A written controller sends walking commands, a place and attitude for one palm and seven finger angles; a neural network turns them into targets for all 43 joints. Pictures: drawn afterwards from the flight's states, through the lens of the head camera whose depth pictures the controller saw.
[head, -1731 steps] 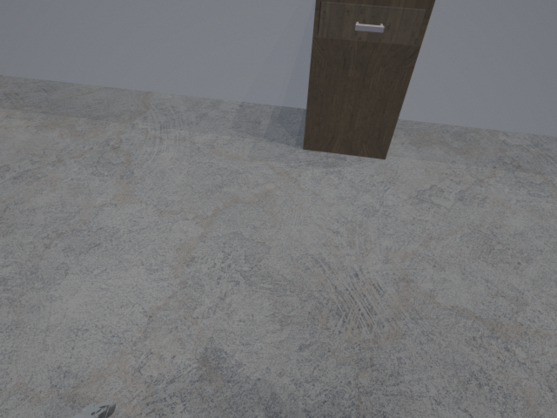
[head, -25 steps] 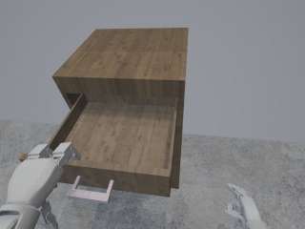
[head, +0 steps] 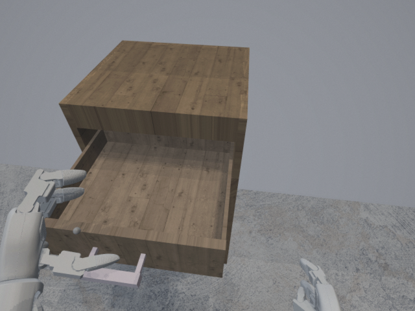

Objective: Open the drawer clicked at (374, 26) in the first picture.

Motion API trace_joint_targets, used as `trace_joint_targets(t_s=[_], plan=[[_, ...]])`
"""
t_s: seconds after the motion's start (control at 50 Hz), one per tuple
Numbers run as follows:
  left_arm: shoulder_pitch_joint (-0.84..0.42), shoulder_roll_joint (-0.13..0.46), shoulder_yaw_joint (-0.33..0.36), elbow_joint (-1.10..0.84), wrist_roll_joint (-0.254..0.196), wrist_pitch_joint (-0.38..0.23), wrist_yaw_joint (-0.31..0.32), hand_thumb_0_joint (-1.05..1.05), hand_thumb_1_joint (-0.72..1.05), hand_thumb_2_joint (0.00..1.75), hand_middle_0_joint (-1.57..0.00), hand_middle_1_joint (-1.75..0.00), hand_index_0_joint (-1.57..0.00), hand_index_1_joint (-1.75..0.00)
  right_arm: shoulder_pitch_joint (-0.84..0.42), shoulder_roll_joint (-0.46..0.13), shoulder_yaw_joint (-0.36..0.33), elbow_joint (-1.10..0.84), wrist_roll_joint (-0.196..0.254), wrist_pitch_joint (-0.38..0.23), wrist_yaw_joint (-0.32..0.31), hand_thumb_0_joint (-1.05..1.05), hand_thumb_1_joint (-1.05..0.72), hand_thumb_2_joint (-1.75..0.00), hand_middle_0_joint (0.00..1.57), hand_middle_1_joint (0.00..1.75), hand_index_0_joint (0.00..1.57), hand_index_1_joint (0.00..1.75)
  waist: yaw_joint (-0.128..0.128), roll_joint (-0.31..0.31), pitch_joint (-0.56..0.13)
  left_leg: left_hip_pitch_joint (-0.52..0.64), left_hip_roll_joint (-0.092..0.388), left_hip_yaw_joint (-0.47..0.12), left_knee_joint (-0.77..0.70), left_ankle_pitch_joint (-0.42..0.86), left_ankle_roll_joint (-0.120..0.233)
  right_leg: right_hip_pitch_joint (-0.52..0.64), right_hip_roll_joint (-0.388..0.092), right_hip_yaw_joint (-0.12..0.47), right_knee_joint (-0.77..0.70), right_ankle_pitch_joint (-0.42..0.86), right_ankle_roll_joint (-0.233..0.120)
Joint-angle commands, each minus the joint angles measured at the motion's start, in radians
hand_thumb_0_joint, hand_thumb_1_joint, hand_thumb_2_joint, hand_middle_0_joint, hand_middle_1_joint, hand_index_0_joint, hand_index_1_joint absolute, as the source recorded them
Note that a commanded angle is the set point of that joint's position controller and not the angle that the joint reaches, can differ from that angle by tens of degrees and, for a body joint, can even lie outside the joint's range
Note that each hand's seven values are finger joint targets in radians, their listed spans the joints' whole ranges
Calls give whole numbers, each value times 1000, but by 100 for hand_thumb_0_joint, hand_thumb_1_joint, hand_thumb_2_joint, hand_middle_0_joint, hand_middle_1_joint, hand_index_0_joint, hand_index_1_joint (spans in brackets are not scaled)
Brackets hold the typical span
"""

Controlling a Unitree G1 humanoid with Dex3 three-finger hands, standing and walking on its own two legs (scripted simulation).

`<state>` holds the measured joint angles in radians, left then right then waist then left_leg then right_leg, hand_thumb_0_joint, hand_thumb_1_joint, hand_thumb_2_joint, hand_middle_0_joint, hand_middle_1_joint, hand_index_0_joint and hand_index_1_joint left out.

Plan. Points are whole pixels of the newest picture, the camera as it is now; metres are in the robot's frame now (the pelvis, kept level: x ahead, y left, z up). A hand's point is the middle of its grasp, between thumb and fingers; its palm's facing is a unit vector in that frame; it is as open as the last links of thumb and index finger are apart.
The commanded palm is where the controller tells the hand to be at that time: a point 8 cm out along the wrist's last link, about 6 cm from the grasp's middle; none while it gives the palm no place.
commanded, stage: draw the hand back to the body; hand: left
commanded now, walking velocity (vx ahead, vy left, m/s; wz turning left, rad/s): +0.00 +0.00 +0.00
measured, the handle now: (113, 266) +0.21 +0.22 -0.04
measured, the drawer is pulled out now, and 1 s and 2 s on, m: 0.30 0.30 0.30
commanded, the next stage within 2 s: step back with the hand held close in 0.70 s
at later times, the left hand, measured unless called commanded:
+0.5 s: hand (64, 222) +0.19 +0.23 +0.16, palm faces +0.40 -0.81 -0.42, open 8.6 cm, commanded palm +0.14 +0.27 +0.18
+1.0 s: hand (63, 222) +0.19 +0.24 +0.16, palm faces +0.33 -0.81 -0.48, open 7.4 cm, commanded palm +0.12 +0.28 +0.18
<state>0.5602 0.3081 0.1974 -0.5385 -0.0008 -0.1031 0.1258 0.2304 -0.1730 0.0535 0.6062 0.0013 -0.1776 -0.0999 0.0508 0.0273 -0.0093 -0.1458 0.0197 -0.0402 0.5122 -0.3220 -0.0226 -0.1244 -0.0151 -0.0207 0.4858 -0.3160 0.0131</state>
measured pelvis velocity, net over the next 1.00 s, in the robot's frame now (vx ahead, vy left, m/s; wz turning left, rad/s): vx -0.01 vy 0.00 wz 0.00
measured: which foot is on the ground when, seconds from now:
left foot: down 0.00-1.00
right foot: down 0.00-1.00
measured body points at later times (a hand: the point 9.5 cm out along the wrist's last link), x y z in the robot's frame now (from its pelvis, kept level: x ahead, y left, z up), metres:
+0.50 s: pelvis +0.01 -0.01 +0.00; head +0.00 -0.03 +0.45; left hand +0.16 +0.27 +0.18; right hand +0.22 -0.22 -0.07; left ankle -0.03 +0.13 -0.74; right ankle -0.03 -0.13 -0.74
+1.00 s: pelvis -0.01 +0.00 +0.00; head +0.02 -0.02 +0.45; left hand +0.17 +0.28 +0.18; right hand +0.18 -0.23 -0.08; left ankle -0.03 +0.13 -0.74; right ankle -0.03 -0.13 -0.74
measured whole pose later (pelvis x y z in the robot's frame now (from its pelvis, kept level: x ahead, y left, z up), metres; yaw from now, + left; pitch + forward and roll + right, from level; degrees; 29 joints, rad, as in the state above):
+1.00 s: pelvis -0.01 +0.00 +0.00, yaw +0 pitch +1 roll -1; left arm 0.56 0.34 0.36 -0.51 -0.04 -0.16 0.09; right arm 0.14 -0.23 0.01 0.57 0.01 -0.06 -0.07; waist 0.01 0.05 0.04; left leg -0.24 0.03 -0.04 0.49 -0.28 -0.03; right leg -0.21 -0.01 -0.03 0.45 -0.26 0.01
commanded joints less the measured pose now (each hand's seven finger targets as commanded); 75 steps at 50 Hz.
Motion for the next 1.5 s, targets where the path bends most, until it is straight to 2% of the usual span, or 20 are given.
trace_joint_targets(t_s=[0.0, 0.12, 0.18, 0.24, 0.36, 0.42, 0.48, 0.76, 0.78, 0.8, 0.84, 0.94, 1.04, 1.14, 1.26, 1.3, 1.34, 1.4, 1.44, 1.48], plan=[[-53, 159, 165, -155, -29, -64, 14, 0, 6, 54, -26, -84, -26, -84, -175, -109, -49, -157, 4, -66, 2, 0, -90, -90, 20, 30, 20, 30, 13, 42, -5, -19, 23, 51, -95, 288, 26, -15, -16, -56, -83, 260, -26], [-30, 144, 169, -165, -41, -66, -9, 0, 27, 63, -25, -70, -25, -70, -187, -119, -65, -155, 6, -54, 14, 0, -90, -90, 20, 30, 20, 30, 12, 1, -84, 17, 24, 61, -84, 374, 32, 18, -16, -56, -78, 357, -17], [-35, 166, 184, -213, -36, -69, -7, 0, 37, 68, -24, -64, -24, -64, -183, -118, -67, -156, 2, -57, 15, 0, -90, -90, 20, 30, 20, 30, 12, 51, -134, 48, 16, 71, -74, 422, 32, 32, -19, -52, -76, 403, -15], [-26, 172, 202, -187, -41, -57, -5, 0, 48, 72, -23, -57, -23, -57, -186, -117, -71, -155, 6, -44, 11, 0, -90, -90, 20, 30, 20, 30, 10, -13, -126, 47, 19, 74, -73, 416, 35, 28, -18, -52, -78, 423, -10], [-88, 182, 217, -193, -40, -56, -4, 0, 69, 81, -22, -43, -22, -43, -192, -123, -68, -157, 9, -38, 5, 0, -90, -90, 20, 30, 20, 30, 8, 61, -83, 52, 13, 72, -82, 390, 31, -1, -16, -48, -101, 375, -15], [-55, 160, 201, -143, -46, -47, -6, 0, 80, 86, -21, -37, -21, -37, -188, -119, -68, -157, 9, -31, 8, 0, -90, -90, 20, 30, 20, 30, 8, 3, -79, 44, 16, 68, -85, 392, 34, 7, -18, -56, -90, 386, -10], [-69, 157, 190, -145, -46, -45, -10, 0, 90, 90, -20, -30, -20, -30, -192, -121, -66, -157, 9, -28, 9, 0, -90, -90, 20, 30, 20, 30, 7, 26, -65, 43, 14, 67, -92, 372, 33, -1, -16, -55, -99, 358, -11], [-60, 175, 218, -151, -48, -44, -9, 0, 90, 90, -20, -30, -20, -30, -206, -120, -68, -155, 8, -24, 8, 0, -90, -90, 20, 30, 20, 30, 13, 37, -76, 49, 10, 68, -92, 369, 34, 8, -16, -48, -111, 367, -13], [-61, 171, 209, -143, -47, -47, -9, 0, 90, 90, -20, -30, -20, -30, -196, -117, -67, -154, 9, -22, 7, 0, -90, -90, 20, 30, 20, 30, 9, 17, -68, 48, 12, 70, -91, 360, 34, 0, -16, -51, -110, 356, -10], [-222, 308, 350, -241, -52, -96, -1, 0, 90, 90, -20, -30, -20, -30, -154, -152, -64, -188, 16, 5, 15, 0, -90, -90, 20, 30, 20, 30, -40, 10, 42, -41, 16, 44, -51, 278, 51, -88, -59, 47, -155, 417, -15], [-88, 201, 261, -111, -45, -98, -17, 0, 90, 90, -20, -30, -20, -30, -176, -135, -71, -171, 16, 37, 17, 0, -90, -90, 20, 30, 20, 30, -49, -100, 23, -37, 12, 34, -24, 234, 52, -100, -89, 51, -155, 429, -18], [43, 185, 258, -162, -43, -117, -18, 0, 90, 90, -20, -30, -20, -30, -176, -153, -92, -206, 16, 78, 27, 0, -90, -90, 20, 30, 20, 30, -46, -30, -130, -25, 35, 33, -26, 420, 51, -17, -91, 26, -66, 515, -16], [115, 234, 313, -269, -47, -131, -3, 0, 90, 90, -20, -30, -20, -30, -185, -151, -106, -239, 18, 108, 28, 0, -90, -90, 20, 30, 20, 30, -45, 7, -199, -56, 61, 13, -37, 540, 47, 16, -71, -4, 1, 512, -10], [153, 247, 335, -330, -55, -141, 13, 0, 90, 90, -20, -30, -20, -30, -182, -143, -109, -245, 15, 99, 26, 0, -90, -90, 20, 30, 20, 30, -38, 114, -193, -109, 103, -29, -82, 551, 56, -9, -39, -27, 72, 348, -3], [131, 221, 322, -294, -52, -147, 30, 0, 90, 90, -20, -30, -20, -30, -161, -152, -109, -216, 11, 65, 22, 0, -90, -90, 20, 30, 20, 30, -41, 150, -120, -266, 150, -51, -130, 318, 82, -22, -31, -20, 132, 142, 0], [109, 201, 300, -280, -52, -149, 30, 0, 90, 90, -20, -30, -20, -30, -150, -158, -104, -217, 17, 56, 24, 0, -90, -90, 20, 30, 20, 30, -46, 112, -93, -344, 144, -52, -122, 161, 83, -10, -38, -7, 125, 144, 0], [85, 203, 297, -248, -51, -150, 33, 0, 90, 90, -20, -30, -20, -30, -144, -153, -102, -214, 23, 53, 23, 0, -90, -90, 20, 30, 20, 30, -53, 4, -70, -377, 88, -29, -56, -19, 68, -50, -80, 63, 40, 162, -18], [36, 222, 283, -234, -46, -151, 42, 0, 90, 90, -20, -30, -20, -30, -123, -140, -107, -180, 21, 56, 24, 0, -90, -90, 20, 30, 20, 30, -68, -199, -55, -175, -45, 43, 254, -90, 25, -340, -240, 254, -221, -63, -107], [10, 217, 270, -246, -41, -148, 44, 0, 90, 90, -20, -30, -20, -30, -135, -136, -100, -167, 10, 58, 24, 0, -90, -90, 20, 30, 20, 30, -64, -244, -64, -114, -40, 34, 356, -92, 26, -398, -283, 224, -242, -83, -136], [17, 220, 285, -234, -41, -137, 51, 0, 90, 90, -20, -30, -20, -30, -145, -123, -82, -166, 5, 58, 17, 0, -90, -90, 20, 30, 20, 30, -74, -191, -46, -115, -4, 15, 116, -49, 34, -344, -221, 131, -156, -1, -96]])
